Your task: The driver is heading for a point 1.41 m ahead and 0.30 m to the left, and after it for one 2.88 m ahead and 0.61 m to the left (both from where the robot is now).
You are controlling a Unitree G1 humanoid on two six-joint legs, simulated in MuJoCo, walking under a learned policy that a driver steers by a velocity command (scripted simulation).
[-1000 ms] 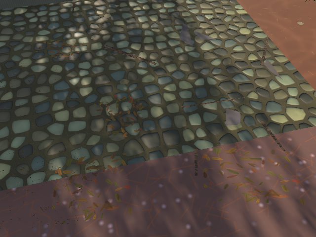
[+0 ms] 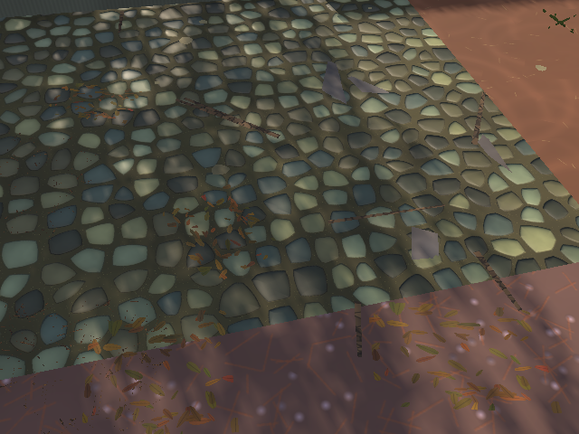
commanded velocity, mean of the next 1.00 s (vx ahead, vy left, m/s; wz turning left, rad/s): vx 0.48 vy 0.00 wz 0.00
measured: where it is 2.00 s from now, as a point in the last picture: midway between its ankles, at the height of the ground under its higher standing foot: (266, 251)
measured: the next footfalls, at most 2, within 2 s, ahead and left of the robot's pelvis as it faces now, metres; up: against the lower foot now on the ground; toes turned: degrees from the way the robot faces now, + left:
right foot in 0.28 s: +0.33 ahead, -0.14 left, +0.00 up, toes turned -2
left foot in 0.82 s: +0.63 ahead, +0.10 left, +0.00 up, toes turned +2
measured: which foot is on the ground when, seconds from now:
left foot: down 0.00-0.28, up 0.30-0.80, down 0.82-1.00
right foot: up 0.00-0.26, down 0.28-0.82, up 0.84-1.00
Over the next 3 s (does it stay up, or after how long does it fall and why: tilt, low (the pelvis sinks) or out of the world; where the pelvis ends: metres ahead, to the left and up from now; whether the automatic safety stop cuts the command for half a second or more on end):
stays up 1.40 0.19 -0.01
